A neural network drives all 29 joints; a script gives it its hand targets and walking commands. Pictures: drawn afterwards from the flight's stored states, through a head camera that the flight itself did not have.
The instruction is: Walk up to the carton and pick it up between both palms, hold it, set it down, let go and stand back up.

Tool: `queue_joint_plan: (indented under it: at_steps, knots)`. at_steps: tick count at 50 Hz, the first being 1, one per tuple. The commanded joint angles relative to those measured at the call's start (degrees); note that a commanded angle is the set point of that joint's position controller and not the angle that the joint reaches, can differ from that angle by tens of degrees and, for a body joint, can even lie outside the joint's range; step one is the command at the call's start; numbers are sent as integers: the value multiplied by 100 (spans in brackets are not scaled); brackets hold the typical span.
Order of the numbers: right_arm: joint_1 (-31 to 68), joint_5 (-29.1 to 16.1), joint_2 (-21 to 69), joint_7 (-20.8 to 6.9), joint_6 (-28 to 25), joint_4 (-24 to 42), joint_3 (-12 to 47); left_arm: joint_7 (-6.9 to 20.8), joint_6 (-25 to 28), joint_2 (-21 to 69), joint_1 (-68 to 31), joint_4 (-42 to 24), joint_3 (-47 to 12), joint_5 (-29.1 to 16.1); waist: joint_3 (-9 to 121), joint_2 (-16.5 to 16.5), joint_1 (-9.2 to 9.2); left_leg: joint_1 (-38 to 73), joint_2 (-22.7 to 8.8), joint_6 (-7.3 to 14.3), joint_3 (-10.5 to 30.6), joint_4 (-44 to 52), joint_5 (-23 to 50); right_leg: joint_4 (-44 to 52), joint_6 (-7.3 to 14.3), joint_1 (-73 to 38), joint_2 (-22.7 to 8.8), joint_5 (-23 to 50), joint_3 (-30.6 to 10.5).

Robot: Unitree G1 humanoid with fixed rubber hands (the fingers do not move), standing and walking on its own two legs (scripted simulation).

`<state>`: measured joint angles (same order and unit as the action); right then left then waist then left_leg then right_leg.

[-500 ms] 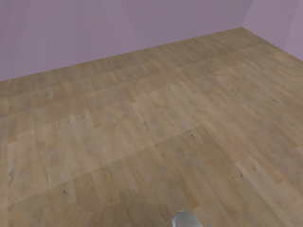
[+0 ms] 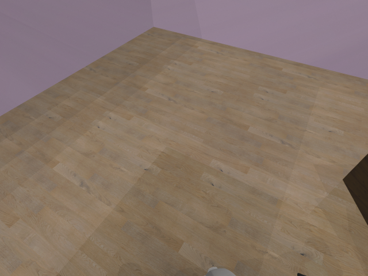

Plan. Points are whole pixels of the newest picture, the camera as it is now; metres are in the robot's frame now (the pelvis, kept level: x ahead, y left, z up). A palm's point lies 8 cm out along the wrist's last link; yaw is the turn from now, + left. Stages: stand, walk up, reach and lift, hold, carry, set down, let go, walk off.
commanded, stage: walk up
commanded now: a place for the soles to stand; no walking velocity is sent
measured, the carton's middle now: out of the picture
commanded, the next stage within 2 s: none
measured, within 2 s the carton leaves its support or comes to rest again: neither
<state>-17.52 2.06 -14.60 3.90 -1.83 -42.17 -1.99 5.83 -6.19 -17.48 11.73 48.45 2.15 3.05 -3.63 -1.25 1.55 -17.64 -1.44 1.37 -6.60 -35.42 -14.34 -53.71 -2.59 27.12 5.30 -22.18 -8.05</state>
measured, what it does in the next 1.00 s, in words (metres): steps to the right, turning right: right foot, then left foot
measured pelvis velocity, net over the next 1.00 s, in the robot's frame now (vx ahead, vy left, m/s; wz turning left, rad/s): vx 0.16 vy -0.36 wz -0.98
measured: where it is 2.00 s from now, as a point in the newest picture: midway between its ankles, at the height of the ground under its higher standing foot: outside the picture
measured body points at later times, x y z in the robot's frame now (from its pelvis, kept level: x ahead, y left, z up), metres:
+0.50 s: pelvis +0.08 -0.16 +0.00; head +0.09 -0.20 +0.45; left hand +0.28 +0.04 -0.11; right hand +0.02 -0.44 -0.13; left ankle +0.18 -0.05 -0.69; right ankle +0.06 -0.26 -0.72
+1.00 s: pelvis +0.16 -0.36 -0.02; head +0.16 -0.38 +0.43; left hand +0.44 -0.30 -0.13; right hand -0.05 -0.53 -0.16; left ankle +0.24 -0.15 -0.68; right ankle +0.13 -0.50 -0.72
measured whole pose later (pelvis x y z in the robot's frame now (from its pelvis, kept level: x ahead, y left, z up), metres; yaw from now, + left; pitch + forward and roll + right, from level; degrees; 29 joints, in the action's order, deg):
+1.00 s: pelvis +0.16 -0.36 -0.02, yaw -56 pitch -2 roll +1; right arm -23.0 2.9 -16.7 0.5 -0.3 -46.1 -0.8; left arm 3.5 0.5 -14.4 12.0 44.9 2.8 0.9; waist -5.2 0.9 0.3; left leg -12.0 -13.8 -0.6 -7.8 -58.2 -31.0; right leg -45.3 1.8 28.6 -0.6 -13.9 1.2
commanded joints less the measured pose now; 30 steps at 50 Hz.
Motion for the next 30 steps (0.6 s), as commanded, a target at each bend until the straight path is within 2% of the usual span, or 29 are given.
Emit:
queue_joint_plan:
  at_steps: [1, 2, 3, 4, 5, 6, 8, 9, 10, 11, 12, 13, 14, 15, 16, 17, 18, 19, 20, 21, 23, 24, 25, 26, 28, 29, 30]
  knots:
    - [358, 45, -1059, 132, -235, 297, -388, 58, 139, -1083, -54, -450, 321, 100, -498, 739, 104, 135, -2576, 922, 2475, 2791, -2424, -1660, -348, 1425, -1146, 296, -169]
    - [396, 96, -929, 107, -310, 271, -350, 108, 182, -1011, 61, -307, 304, 76, -305, 779, 129, 198, -2181, 818, 1713, 2616, -2007, -1679, -388, 1188, -1164, 460, -113]
    - [328, 158, -853, 98, -358, 238, -326, 178, 209, -902, 4, -256, 268, 50, -87, 845, 61, 349, -2052, 824, 1185, 2568, -1744, -1638, -408, 1101, -1170, 572, 78]
    - [375, 232, -924, 87, -397, 237, -361, 220, 247, -733, -104, -308, 217, -18, -135, 1044, 36, 519, -2046, 890, 926, 2476, -1489, -1305, -412, 1109, -1336, 510, 65]
    - [276, 264, -917, 67, -403, 182, -364, 249, 272, -599, -340, -305, 161, -64, -218, 1028, -55, 733, -1909, 905, 459, 2444, -1147, -905, -381, 1185, -1302, 506, 270]
    - [54, 289, -1008, 66, -410, 96, -388, 268, 290, -562, -570, -376, 122, -104, -153, 1033, -216, 860, -1984, 971, 371, 2453, -1058, -562, -366, 1112, -1397, 427, 407]
    - [-90, 319, -1221, 45, -399, 71, -447, 280, 319, -437, -843, -490, 90, -135, -47, 1038, -302, 969, -2116, 1006, -86, 2387, -941, 234, -250, 742, -1490, 450, 676]
    - [-123, 334, -1253, 29, -375, 45, -443, 279, 359, -380, -970, -531, 77, -135, -62, 997, -360, 917, -2056, 954, -303, 2277, -788, 588, -188, 530, -1405, 521, 877]
    - [-101, 322, -1350, 30, -326, 91, -484, 268, 409, -380, -966, -538, 70, -139, 93, 1058, -354, 957, -2119, 994, -499, 2159, -830, 831, -135, 252, -1332, 438, 1161]
    - [-68, 343, -1512, 16, -256, 94, -535, 253, 455, -412, -945, -545, 100, -134, 236, 1182, -292, 900, -2183, 933, -625, 1952, -967, 1089, -69, -137, -1281, 274, 1320]
    - [-27, 363, -1562, 7, -199, 60, -531, 235, 506, -489, -695, -457, 143, -144, 324, 1090, -156, 723, -2178, 897, -696, 1666, -1110, 1300, 42, -600, -1168, 329, 1449]
    - [-70, 371, -1549, -29, -112, -66, -486, 172, 559, -496, -305, -287, 166, -143, 428, 756, 11, 483, -2007, 752, -934, 1068, -1246, 1660, 163, -1189, -955, 471, 1643]
    - [-178, 371, -1222, -97, -13, -109, -418, 52, 664, -678, 282, -16, 246, -149, 634, -10, 282, 286, -1683, 543, -1215, -176, -1132, 2074, 332, -1821, -677, 344, 1535]
    - [-218, 305, -867, -234, 26, 38, -290, -94, 681, -1237, 840, 53, 418, -239, 733, -1026, 516, -658, -993, 177, -1265, -2036, -1072, 2828, 866, -2542, -1079, 151, -83]
    - [232, 143, -653, -379, 64, 475, -188, -195, 637, -1763, 1070, 37, 522, -373, 592, -1950, 658, -2316, -202, -54, -474, -2977, -2934, 3554, 1442, -2924, -1896, 171, -2447]
    - [321, 60, -697, -431, 55, 557, -185, -301, 575, -1797, 1055, -2, 589, -417, 411, -1282, 660, -2660, -448, -12, 402, -3263, -2632, 3671, 1668, -2867, -2086, -415, -2651]
    - [338, -40, -752, -444, 3, 575, -127, -404, 516, -1699, 875, -67, 521, -390, 362, -1311, 589, -2664, -534, 50, 576, -3281, -2307, 3669, 1692, -2583, -2058, -869, -2425]
    - [284, -91, -785, -426, -60, 502, -111, -466, 458, -1502, 559, -214, 480, -325, 192, -1141, 451, -2537, -583, 45, 578, -3092, -1948, 3602, 1697, -2271, -1892, -974, -2260]
    - [9, -68, -793, -387, -112, 458, -148, -478, 465, -1313, 319, -298, 375, -271, 197, -1185, 268, -2334, -619, 42, 665, -2673, -1726, 3490, 1634, -2067, -1760, -566, -1961]
    - [-333, -44, -754, -376, -132, 444, -111, -458, 454, -1211, 97, -502, 346, -223, 504, -1052, 157, -1686, -595, -43, 566, -2385, -1645, 3558, 1531, -1739, -1657, -450, -1737]
    - [-420, -15, -699, -347, -120, 442, -137, -344, 492, -912, -41, -623, 257, -159, 373, -830, 109, -1169, -438, -68, 470, -1771, -1429, 3510, 1565, -1126, -1526, 105, -1635]
    - [-376, -8, -692, -312, -113, 503, -146, -305, 506, -899, 23, -649, 251, -136, 320, -742, 107, -1105, -343, -48, 465, -1598, -1260, 3463, 1574, -1052, -1513, 412, -1758]
    - [-408, -30, -685, -286, -108, 559, -141, -265, 507, -936, 43, -610, 277, -148, 293, -755, 87, -1029, -283, -33, 490, -1447, -1042, 3442, 1556, -991, -1542, 366, -1814]
    - [-445, 0, -621, -267, -152, 599, -167, -237, 495, -953, 93, -708, 307, -148, 331, -590, 23, -741, -204, 22, 446, -1289, -867, 3350, 1527, -704, -1369, 145, -1885]
    - [-710, 5, -598, -241, -212, 625, -244, -189, 462, -847, -133, -761, 272, -121, 214, -253, -222, 349, -10, 127, 427, -438, -269, 2978, 1261, 161, -1000, -473, -1625]
    - [-1212, 49, -599, -195, -241, 513, -287, -164, 462, -770, -353, -829, 222, -115, 284, -47, -548, 1224, 49, 186, 400, 339, 87, 2525, 979, 696, -704, -861, -1347]
    - [-1498, 144, -883, -133, -264, 533, -396, -142, 478, -496, -342, -931, 100, -90, 405, 530, -741, 2175, -676, 368, 1349, 1053, -868, 1608, 546, 1609, -264, -1351, -937]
